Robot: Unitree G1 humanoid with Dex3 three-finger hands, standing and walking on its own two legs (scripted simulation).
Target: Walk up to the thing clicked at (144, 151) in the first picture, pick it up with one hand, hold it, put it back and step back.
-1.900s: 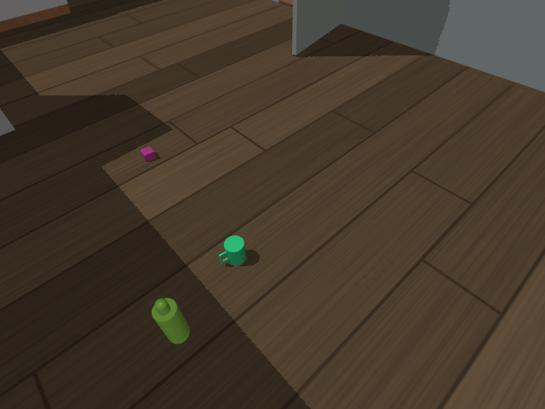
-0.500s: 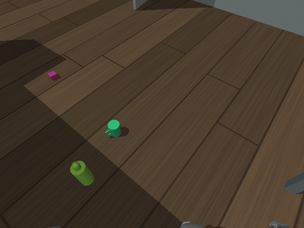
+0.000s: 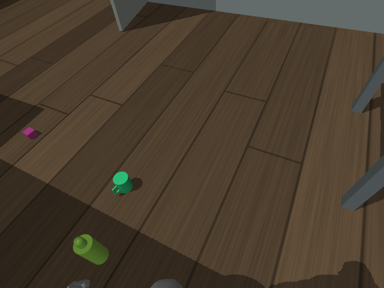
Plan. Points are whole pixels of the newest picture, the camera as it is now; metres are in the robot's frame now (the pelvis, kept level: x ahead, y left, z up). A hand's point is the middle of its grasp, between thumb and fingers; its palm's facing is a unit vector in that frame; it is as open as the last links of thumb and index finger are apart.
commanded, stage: walk up
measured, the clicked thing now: (30, 133) +1.17 +1.30 -0.74
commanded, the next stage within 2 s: stand in 1.12 s
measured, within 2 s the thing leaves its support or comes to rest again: neither
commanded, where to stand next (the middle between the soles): +0.06 +0.01 m, yaw -8 degrees
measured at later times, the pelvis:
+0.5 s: pelvis +0.00 +0.01 -0.01, yaw -7 degrees
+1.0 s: pelvis +0.00 +0.00 +0.01, yaw -9 degrees
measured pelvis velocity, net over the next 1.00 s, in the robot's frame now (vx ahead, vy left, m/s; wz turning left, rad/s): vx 0.00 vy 0.00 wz -0.15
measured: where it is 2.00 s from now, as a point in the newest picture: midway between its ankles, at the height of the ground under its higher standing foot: outside the picture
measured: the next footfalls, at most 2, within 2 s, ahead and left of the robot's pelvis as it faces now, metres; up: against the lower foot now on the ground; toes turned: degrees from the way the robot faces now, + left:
left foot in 0.12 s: +0.06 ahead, +0.13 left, +0.00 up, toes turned -7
right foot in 0.48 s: +0.04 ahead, -0.13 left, +0.00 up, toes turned -6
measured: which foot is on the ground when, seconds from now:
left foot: up 0.00-0.10, down 0.12-1.00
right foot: down 0.00-0.14, up 0.16-0.46, down 0.48-1.00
